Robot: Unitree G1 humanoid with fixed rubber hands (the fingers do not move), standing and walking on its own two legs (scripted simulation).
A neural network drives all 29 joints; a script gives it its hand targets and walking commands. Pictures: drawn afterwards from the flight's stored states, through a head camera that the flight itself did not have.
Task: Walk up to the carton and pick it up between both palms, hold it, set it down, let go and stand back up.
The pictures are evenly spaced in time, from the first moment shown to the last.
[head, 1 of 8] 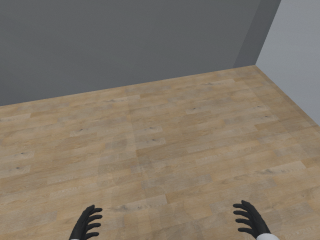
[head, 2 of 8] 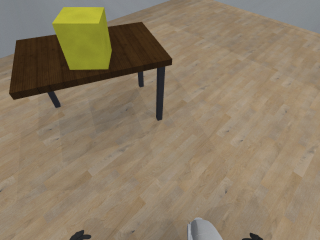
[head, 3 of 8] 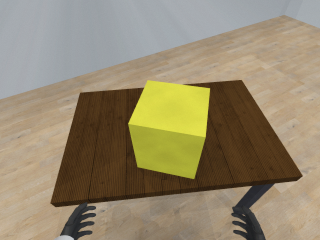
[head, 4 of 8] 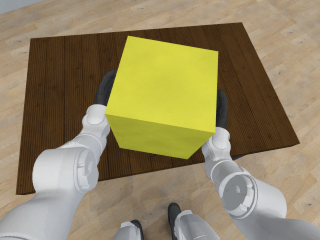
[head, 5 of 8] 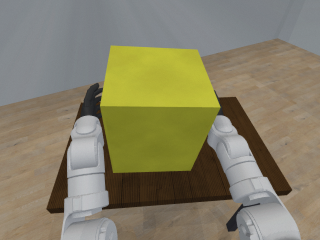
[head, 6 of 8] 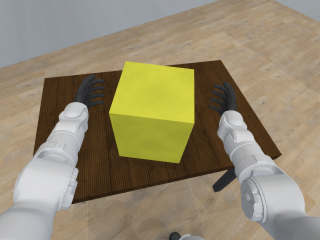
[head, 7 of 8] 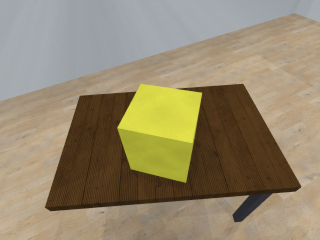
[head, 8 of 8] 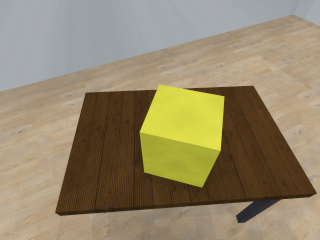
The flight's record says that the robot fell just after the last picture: no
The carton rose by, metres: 0.23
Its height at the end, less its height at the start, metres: +0.00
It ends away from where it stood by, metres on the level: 0.02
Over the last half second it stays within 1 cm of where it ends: yes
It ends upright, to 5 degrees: yes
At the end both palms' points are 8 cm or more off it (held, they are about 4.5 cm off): yes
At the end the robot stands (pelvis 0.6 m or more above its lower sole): yes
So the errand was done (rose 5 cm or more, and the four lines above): yes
